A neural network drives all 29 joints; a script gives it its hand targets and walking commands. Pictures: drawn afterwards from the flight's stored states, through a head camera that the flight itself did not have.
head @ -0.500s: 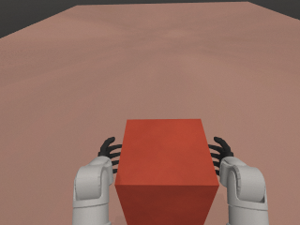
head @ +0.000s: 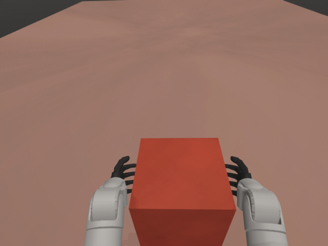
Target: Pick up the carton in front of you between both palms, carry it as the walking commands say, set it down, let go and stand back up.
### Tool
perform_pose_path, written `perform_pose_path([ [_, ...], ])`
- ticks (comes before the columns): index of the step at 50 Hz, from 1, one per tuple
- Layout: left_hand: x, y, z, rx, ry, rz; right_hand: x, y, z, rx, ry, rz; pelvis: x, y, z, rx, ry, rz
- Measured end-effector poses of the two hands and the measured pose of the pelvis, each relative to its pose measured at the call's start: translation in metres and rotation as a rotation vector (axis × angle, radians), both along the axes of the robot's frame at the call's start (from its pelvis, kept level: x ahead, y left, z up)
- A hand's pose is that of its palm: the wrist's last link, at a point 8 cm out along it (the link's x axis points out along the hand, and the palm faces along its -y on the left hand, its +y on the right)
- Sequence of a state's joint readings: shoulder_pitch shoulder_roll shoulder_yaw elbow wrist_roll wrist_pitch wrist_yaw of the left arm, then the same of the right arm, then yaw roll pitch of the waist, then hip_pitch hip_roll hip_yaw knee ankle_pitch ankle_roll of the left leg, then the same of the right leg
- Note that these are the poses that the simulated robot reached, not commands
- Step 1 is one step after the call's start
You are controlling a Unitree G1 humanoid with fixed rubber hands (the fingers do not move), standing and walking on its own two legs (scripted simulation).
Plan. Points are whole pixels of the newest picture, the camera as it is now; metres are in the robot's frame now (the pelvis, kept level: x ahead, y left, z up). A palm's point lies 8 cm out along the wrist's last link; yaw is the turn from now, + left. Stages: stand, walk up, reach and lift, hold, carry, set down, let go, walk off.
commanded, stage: carry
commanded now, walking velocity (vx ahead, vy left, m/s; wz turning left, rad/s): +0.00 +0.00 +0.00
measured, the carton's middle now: (179, 196) +0.29 +0.00 -0.02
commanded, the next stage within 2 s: hold in 0.56 s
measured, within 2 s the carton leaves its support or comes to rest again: neither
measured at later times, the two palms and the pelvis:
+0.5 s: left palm (119, 187) +0.27 +0.15 +0.05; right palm (240, 188) +0.27 -0.15 +0.05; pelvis -0.02 +0.00 +0.00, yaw +0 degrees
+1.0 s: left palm (111, 199) +0.24 +0.16 +0.05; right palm (238, 194) +0.26 -0.14 +0.05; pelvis -0.04 -0.01 +0.01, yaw +4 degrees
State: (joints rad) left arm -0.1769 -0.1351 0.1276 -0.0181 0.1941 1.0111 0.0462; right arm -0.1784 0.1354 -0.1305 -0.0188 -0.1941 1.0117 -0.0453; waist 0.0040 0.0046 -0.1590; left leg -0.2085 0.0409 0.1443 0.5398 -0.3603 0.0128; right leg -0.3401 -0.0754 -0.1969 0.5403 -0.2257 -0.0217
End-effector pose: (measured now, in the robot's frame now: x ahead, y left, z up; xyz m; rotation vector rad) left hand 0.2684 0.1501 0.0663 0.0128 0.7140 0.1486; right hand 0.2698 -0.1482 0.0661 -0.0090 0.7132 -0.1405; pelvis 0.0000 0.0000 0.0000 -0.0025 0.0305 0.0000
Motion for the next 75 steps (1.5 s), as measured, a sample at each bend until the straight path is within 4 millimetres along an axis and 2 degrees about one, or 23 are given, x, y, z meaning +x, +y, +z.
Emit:
perform_pose_path([
  [14, 0.004, 0.001, -0.022, 0.032, -0.025, -0.025, 0.003, 0.001, -0.023, -0.032, -0.025, 0.021, -0.021, 0.001, 0.002, 0.004, -0.003, 0.001],
  [28, 0.004, 0.003, -0.018, 0.028, -0.066, -0.018, 0.004, 0.003, -0.019, -0.025, -0.066, 0.019, -0.022, 0.003, 0.001, 0.004, 0.002, 0.004],
  [35, -0.008, 0.007, -0.018, 0.041, -0.042, -0.019, -0.007, 0.008, -0.021, -0.029, -0.043, 0.033, -0.027, 0.004, 0.009, -0.004, -0.111, 0.027],
  [43, -0.024, 0.015, -0.015, 0.041, -0.054, 0.028, -0.009, 0.016, -0.018, -0.023, -0.056, 0.075, -0.036, 0.0, 0.009, 0.002, -0.162, 0.051],
  [54, -0.033, 0.008, -0.011, 0.045, -0.059, 0.048, -0.013, 0.009, -0.015, -0.013, -0.061, 0.088, -0.045, -0.012, 0.008, 0.008, -0.193, 0.079],
  [67, -0.031, -0.001, -0.007, 0.047, -0.063, 0.073, -0.003, 0.002, -0.012, 0.0, -0.066, 0.105, -0.042, -0.027, 0.008, 0.013, -0.199, 0.1],
  [75, -0.015, -0.002, -0.015, 0.023, -0.056, 0.1, 0.015, 0.001, -0.019, 0.047, -0.056, 0.077, -0.04, -0.031, 0.005, 0.011, -0.186, 0.099],
])
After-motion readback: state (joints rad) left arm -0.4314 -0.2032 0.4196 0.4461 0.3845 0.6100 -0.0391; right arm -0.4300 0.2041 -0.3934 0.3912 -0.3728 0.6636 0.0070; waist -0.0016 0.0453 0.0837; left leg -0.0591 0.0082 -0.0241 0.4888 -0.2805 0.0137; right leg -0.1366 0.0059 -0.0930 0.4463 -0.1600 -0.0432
